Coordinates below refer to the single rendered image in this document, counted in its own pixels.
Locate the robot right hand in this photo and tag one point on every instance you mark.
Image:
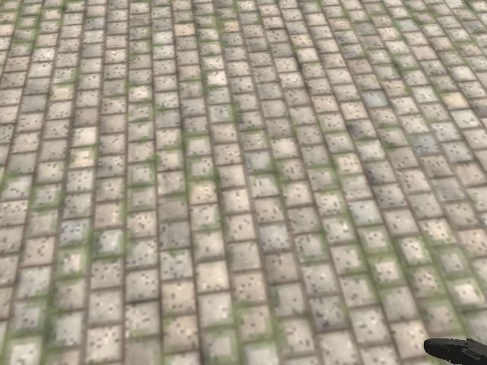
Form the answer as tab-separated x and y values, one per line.
469	352

